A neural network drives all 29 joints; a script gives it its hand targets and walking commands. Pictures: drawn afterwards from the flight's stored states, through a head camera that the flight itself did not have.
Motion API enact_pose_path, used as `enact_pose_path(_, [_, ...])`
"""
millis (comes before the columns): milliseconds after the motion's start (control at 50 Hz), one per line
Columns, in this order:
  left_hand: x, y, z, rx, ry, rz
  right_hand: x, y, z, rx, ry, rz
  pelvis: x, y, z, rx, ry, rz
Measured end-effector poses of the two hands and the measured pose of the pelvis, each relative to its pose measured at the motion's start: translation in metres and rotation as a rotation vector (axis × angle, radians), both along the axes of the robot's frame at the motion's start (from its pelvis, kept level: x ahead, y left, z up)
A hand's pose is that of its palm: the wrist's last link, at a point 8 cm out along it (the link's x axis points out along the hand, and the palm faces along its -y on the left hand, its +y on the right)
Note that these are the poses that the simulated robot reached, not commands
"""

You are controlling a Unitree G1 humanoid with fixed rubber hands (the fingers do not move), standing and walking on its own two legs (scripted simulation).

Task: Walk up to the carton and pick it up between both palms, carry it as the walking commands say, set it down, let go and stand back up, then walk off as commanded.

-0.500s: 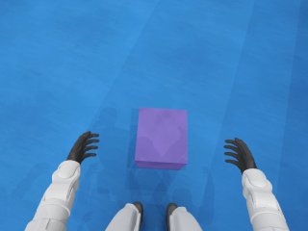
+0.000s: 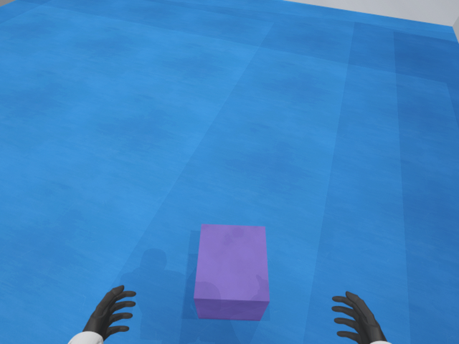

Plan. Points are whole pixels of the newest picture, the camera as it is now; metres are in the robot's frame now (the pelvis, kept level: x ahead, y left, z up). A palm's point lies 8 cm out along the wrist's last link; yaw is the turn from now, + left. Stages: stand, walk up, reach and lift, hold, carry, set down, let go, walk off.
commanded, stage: let go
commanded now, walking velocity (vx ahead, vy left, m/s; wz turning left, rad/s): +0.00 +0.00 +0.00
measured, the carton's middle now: (231, 273) +0.47 -0.01 -0.63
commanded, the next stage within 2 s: stand in 0.24 s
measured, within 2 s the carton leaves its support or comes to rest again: neither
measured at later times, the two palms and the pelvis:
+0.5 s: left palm out of the picture +0.12 +0.28 -0.10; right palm out of the picture +0.14 -0.28 -0.09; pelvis +0.03 -0.01 +0.00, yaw +1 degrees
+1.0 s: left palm out of the picture +0.11 +0.28 -0.10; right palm out of the picture +0.09 -0.28 -0.10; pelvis +0.01 +0.00 +0.01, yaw +0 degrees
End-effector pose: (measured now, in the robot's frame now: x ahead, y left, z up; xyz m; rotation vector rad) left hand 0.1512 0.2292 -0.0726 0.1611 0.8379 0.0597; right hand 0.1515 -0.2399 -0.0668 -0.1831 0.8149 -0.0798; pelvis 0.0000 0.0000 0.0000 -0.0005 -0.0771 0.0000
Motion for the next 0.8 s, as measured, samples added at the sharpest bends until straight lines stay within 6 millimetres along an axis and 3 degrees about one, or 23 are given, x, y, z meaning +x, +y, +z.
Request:
enact_pose_path(140, [0.014,-0.021,0.002,-0.036,-0.046,-0.004,0.005,0.004,0.002,0.015,0.024,0.033,0.000,-0.009,-0.001,0.003,-0.048,0.012])
enact_pose_path(220, [0.012,-0.021,0.000,-0.017,-0.020,-0.008,0.009,0.010,-0.002,0.028,0.025,0.037,0.003,-0.010,-0.001,0.001,-0.059,0.018])
enact_pose_path(300, [0.003,-0.003,-0.010,0.053,0.020,0.037,0.008,0.002,-0.017,-0.025,0.058,0.028,0.010,-0.010,-0.002,-0.004,0.009,0.019])
enact_pose_path(480, [-0.025,0.046,-0.024,0.171,0.164,0.108,-0.012,-0.042,-0.027,-0.148,0.177,-0.046,0.027,-0.007,-0.001,-0.005,0.071,0.013])
enact_pose_path(580, [-0.031,0.051,-0.029,0.187,0.214,0.094,-0.016,-0.050,-0.026,-0.169,0.193,-0.079,0.031,-0.004,0.001,-0.002,0.080,0.008])
enact_pose_path(800, [-0.021,0.045,-0.029,0.165,0.178,0.061,-0.029,-0.040,-0.030,-0.152,0.197,-0.095,0.026,0.002,0.004,0.001,0.056,-0.004])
